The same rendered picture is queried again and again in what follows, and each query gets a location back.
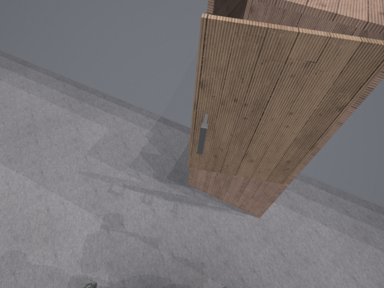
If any cupboard door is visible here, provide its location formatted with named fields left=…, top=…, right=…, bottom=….
left=187, top=14, right=384, bottom=185

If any handle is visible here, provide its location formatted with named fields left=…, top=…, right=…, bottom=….
left=197, top=114, right=208, bottom=154

